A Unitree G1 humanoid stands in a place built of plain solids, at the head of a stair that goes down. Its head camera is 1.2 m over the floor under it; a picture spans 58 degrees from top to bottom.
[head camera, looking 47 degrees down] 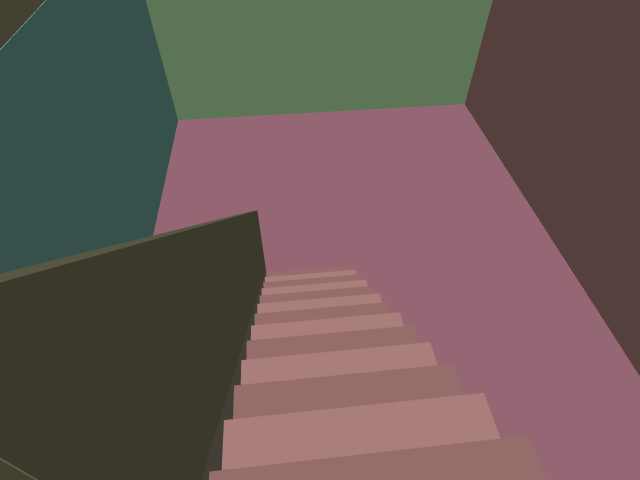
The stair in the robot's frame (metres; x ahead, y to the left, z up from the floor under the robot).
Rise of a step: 0.20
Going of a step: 0.23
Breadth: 0.98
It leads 6 degrees to the left of straight ahead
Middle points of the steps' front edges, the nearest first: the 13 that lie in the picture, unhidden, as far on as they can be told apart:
0.42 -0.16 -0.20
0.65 -0.14 -0.41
0.88 -0.11 -0.61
1.10 -0.09 -0.82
1.33 -0.07 -1.02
1.56 -0.04 -1.22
1.78 -0.02 -1.43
2.01 0.01 -1.63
2.24 0.03 -1.84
2.46 0.05 -2.04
2.69 0.08 -2.25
2.92 0.10 -2.45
3.14 0.13 -2.65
